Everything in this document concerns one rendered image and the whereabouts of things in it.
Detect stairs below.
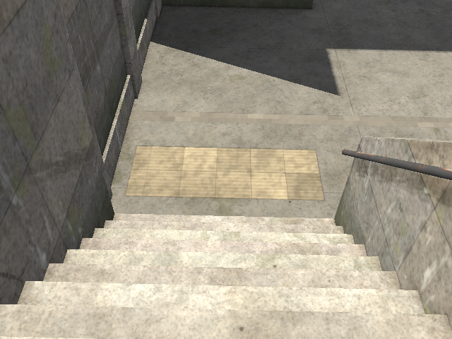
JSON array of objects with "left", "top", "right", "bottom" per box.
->
[{"left": 0, "top": 213, "right": 452, "bottom": 339}]

